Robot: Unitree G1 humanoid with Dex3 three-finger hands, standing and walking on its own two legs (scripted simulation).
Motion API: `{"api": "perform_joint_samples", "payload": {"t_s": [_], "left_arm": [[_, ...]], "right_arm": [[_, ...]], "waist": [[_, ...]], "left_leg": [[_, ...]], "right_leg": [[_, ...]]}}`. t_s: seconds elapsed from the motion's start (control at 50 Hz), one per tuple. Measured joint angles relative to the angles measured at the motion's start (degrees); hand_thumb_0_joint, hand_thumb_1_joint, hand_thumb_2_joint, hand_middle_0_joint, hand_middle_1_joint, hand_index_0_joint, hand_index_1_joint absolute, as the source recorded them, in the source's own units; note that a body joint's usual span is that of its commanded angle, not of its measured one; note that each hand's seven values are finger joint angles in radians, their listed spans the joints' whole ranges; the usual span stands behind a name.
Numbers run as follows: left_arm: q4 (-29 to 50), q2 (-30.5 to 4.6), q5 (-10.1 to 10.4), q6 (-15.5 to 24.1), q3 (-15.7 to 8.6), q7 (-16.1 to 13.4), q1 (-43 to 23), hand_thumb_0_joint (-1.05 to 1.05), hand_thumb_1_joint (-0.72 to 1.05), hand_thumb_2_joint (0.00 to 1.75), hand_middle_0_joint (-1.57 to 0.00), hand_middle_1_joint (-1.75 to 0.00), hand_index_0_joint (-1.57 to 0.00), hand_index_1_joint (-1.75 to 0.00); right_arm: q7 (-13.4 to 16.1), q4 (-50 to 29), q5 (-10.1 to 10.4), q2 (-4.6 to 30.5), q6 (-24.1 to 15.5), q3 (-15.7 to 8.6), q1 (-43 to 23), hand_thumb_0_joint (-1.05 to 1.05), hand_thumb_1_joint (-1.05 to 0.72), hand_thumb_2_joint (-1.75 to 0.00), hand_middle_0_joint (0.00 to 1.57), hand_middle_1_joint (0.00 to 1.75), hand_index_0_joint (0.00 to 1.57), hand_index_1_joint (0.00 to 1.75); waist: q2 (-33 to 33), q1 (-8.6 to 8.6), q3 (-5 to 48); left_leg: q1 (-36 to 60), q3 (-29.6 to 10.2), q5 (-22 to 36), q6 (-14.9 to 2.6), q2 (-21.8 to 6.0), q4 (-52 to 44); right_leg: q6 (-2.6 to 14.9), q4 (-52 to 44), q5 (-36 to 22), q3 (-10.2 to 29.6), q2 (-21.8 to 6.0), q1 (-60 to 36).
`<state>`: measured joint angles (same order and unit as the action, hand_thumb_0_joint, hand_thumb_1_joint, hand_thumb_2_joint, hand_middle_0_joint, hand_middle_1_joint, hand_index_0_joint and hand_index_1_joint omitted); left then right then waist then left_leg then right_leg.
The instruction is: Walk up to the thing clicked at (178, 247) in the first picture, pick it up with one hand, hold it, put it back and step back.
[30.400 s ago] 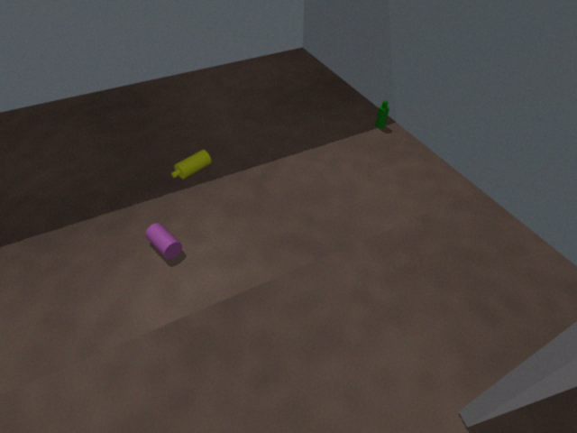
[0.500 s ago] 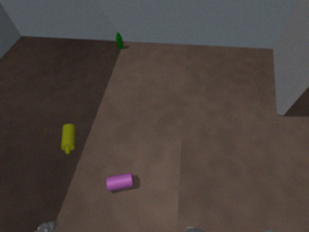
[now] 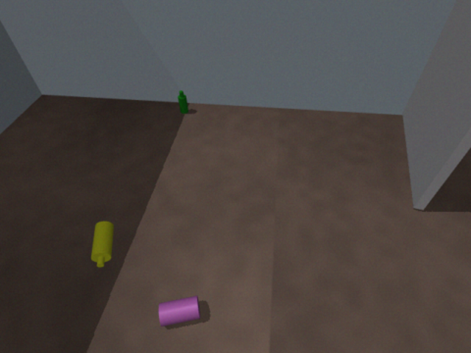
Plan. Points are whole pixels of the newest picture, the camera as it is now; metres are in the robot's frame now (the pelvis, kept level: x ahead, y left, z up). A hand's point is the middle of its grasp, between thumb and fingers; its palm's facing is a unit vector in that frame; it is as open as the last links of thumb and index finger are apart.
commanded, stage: walk up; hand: left
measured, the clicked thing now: (179, 310) +0.46 +0.24 -0.73
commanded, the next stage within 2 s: none
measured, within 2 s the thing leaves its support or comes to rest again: neither
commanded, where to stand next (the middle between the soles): +0.08 +0.00 m, yaw +0 degrees
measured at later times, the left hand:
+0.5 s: hand out of the picture +0.13 +0.25 -0.14, palm faces -0.06 -0.92 -0.40, open 7.4 cm
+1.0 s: hand out of the picture +0.14 +0.27 -0.18, palm faces -0.08 -0.92 -0.39, open 7.4 cm
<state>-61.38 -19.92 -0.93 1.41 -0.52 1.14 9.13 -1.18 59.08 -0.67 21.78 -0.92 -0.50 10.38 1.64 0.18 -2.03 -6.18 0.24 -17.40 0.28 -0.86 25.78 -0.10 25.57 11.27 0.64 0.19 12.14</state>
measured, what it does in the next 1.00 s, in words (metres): steps on the spot: left foot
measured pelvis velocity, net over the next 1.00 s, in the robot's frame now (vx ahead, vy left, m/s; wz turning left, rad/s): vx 0.01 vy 0.00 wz -0.06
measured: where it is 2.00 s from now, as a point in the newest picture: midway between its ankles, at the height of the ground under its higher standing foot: outside the picture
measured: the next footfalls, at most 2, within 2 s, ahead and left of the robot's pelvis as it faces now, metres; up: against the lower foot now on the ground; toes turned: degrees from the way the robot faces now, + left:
left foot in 0.68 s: +0.17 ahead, +0.13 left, +0.00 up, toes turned -1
right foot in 1.02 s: -0.01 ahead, -0.13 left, +0.00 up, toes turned -1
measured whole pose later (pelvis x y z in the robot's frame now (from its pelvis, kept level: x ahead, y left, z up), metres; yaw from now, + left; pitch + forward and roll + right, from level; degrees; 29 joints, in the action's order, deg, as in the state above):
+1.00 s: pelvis +0.01 +0.00 -0.03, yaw -4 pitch -2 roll +0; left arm -51.4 -23.3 0.3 -2.8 -3.2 -0.6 5.7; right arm 0.3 47.6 -1.8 21.7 1.7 -2.5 3.7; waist -1.3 -0.3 -11.2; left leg -26.6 1.2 -9.6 -0.6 -2.2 37.8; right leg -0.6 48.6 30.5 4.4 0.8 15.4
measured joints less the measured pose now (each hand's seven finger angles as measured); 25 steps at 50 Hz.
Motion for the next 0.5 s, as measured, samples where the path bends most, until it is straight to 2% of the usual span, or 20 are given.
{"api": "perform_joint_samples", "payload": {"t_s": [0.16,0.22,0.28,0.3,0.32,0.34,0.38,0.44,0.5], "left_arm": [[-1.03,-0.56,0.37,0.19,-0.05,-0.45,-1.98,0.01,0.9,0.89,-0.2,-0.3,-0.2,-0.3],[-0.23,-1.3,-0.17,0.21,-0.44,0.16,-1.13,0.01,0.9,0.89,-0.2,-0.3,-0.2,-0.3],[0.38,-2.16,-0.65,-0.1,-0.99,0.51,0.41,0.01,0.9,0.89,-0.2,-0.3,-0.2,-0.3],[0.69,-2.37,-0.73,0.09,-1.13,0.61,0.68,0.01,0.9,0.89,-0.2,-0.3,-0.2,-0.3],[1.03,-2.51,-0.75,0.49,-1.26,0.66,0.75,0.01,0.9,0.89,-0.2,-0.3,-0.2,-0.3],[1.39,-2.47,-0.72,1.06,-1.42,0.61,0.67,0.01,0.9,0.89,-0.2,-0.3,-0.2,-0.3],[2.35,-1.97,-0.62,2.34,-1.69,0.16,0.5,0.01,0.9,0.89,-0.2,-0.3,-0.2,-0.3],[4.05,-1.39,-0.36,2.88,-1.56,-0.44,1.79,0.01,0.9,0.89,-0.2,-0.3,-0.2,-0.3],[4.61,-0.61,0.04,2.03,-0.81,-1.24,2.42,0.01,0.9,0.89,-0.2,-0.3,-0.2,-0.3]], "right_arm": [[0.05,1.11,0.13,-0.79,0.02,0.04,-1.62,0.01,-0.91,-0.9,0.21,0.3,0.21,0.3],[-0.57,0.15,-0.32,-0.8,-0.55,-0.58,-0.23,0.01,-0.9,-0.9,0.21,0.3,0.21,0.3],[-0.95,-0.81,-0.63,-0.65,-0.87,-1.32,1.99,0.01,-0.9,-0.9,0.21,0.3,0.21,0.3],[-1.0,-1.2,-0.72,-0.42,-0.96,-1.54,2.69,0.01,-0.9,-0.9,0.21,0.3,0.21,0.3],[-1.0,-1.52,-0.72,-0.1,-0.97,-1.71,3.39,0.01,-0.9,-0.9,0.21,0.3,0.21,0.3],[-0.93,-1.67,-0.55,0.31,-0.84,-1.83,4.07,0.01,-0.9,-0.9,0.21,0.3,0.21,0.3],[-0.46,-1.24,0.15,0.88,0.2,-1.89,4.37,0.01,-0.9,-0.9,0.21,0.3,0.21,0.3],[0.46,-1.71,0.34,0.96,1.43,-1.69,3.52,0.01,-0.91,-0.9,0.21,0.3,0.21,0.3],[0.65,-3.13,0.81,1.39,1.41,-1.8,2.28,0.01,-0.91,-0.9,0.2,0.3,0.21,0.3]], "waist": [[-0.41,0.08,-0.3],[-1.19,-0.1,0.36],[-1.81,-0.38,1.24],[-1.72,-0.62,0.93],[-1.43,-0.94,0.31],[-0.81,-1.24,-0.44],[0.51,-1.24,-1.98],[-0.35,-0.03,-3.75],[-0.06,-0.18,-5.63]], "left_leg": [[1.58,0.29,0.13,-0.4,0.25,-1.81],[2.11,0.68,-2.15,-1.08,0.64,0.31],[3.53,1.53,-3.7,-1.09,0.59,0.48],[3.92,1.55,-4.17,-0.86,0.37,0.69],[4.14,1.27,-4.82,-0.46,0.02,1.35],[4.02,0.7,-5.76,-0.09,-0.58,2.74],[0.58,-0.68,-6.51,-0.56,-1.43,11.17],[-6.42,-2.26,-13.2,-1.45,1.94,24.61],[-11.99,-3.3,-12.68,-1.39,2.45,28.32]], "right_leg": [[-0.17,-1.16,0.14,0.29,-0.22,-1.22],[1.19,4.12,5.2,0.62,-0.45,-0.23],[1.73,9.81,10.46,-0.42,-0.87,1.91],[1.98,9.68,11.3,-1.0,-0.95,2.23],[1.99,8.54,9.09,-1.61,-0.9,1.89],[1.82,6.96,4.31,-2.35,-0.53,0.9],[1.67,5.95,4.38,-3.45,0.51,-0.4],[1.96,4.4,5.02,-1.87,-0.14,-1.44],[1.73,1.72,4.01,-1.48,-0.52,-3.07]]}}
